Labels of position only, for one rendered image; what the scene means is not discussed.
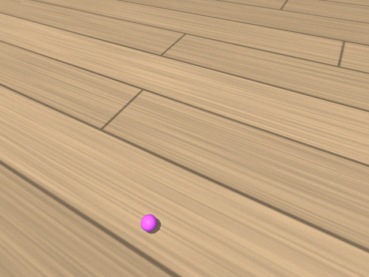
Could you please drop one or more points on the ball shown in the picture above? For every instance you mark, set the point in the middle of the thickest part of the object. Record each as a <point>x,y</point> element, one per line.
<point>149,222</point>

